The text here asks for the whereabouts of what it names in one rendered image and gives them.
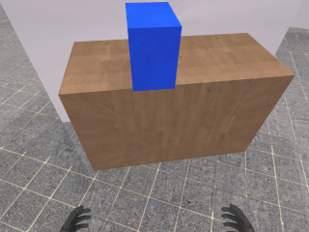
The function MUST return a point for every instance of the robot left hand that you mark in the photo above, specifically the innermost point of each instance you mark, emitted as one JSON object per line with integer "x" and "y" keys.
{"x": 74, "y": 217}

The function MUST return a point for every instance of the pedestal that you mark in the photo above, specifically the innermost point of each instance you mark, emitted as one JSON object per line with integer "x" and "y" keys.
{"x": 226, "y": 86}

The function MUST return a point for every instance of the robot right hand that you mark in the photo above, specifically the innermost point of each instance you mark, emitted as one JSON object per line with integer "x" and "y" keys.
{"x": 242, "y": 223}

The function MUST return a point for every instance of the carton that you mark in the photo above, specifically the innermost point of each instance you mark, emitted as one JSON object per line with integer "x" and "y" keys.
{"x": 154, "y": 38}

